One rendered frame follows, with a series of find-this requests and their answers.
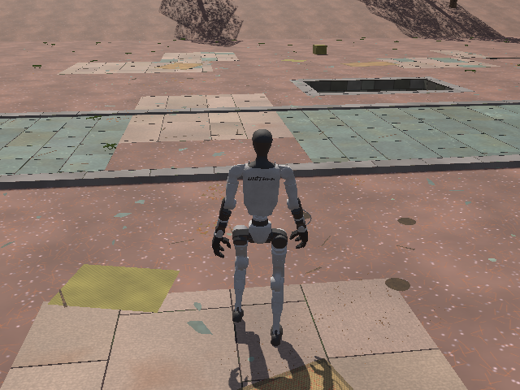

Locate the right robot hand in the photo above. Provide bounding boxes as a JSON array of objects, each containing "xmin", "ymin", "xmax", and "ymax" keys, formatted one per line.
[{"xmin": 289, "ymin": 230, "xmax": 308, "ymax": 249}]

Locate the left robot hand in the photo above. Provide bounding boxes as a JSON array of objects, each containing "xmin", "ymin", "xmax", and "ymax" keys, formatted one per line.
[{"xmin": 212, "ymin": 235, "xmax": 231, "ymax": 258}]

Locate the right robot upper arm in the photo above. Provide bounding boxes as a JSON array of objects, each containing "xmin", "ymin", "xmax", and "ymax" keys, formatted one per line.
[{"xmin": 279, "ymin": 165, "xmax": 300, "ymax": 210}]

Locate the robot left forearm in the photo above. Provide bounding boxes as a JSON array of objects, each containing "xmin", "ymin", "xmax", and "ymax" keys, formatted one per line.
[{"xmin": 214, "ymin": 198, "xmax": 232, "ymax": 238}]

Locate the robot shin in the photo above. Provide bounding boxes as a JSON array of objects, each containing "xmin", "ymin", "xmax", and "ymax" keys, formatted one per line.
[
  {"xmin": 234, "ymin": 256, "xmax": 246, "ymax": 312},
  {"xmin": 271, "ymin": 277, "xmax": 284, "ymax": 335}
]

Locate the left robot upper arm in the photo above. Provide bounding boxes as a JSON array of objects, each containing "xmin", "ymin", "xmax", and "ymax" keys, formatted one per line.
[{"xmin": 223, "ymin": 164, "xmax": 245, "ymax": 210}]

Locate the robot right forearm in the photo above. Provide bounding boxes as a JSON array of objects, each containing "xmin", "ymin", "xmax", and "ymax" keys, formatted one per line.
[{"xmin": 291, "ymin": 197, "xmax": 307, "ymax": 232}]

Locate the right robot shin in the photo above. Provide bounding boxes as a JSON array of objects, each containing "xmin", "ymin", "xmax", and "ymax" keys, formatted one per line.
[{"xmin": 271, "ymin": 277, "xmax": 284, "ymax": 335}]

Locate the left robot shin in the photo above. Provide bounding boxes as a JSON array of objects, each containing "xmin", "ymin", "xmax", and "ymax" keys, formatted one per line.
[{"xmin": 234, "ymin": 256, "xmax": 246, "ymax": 312}]

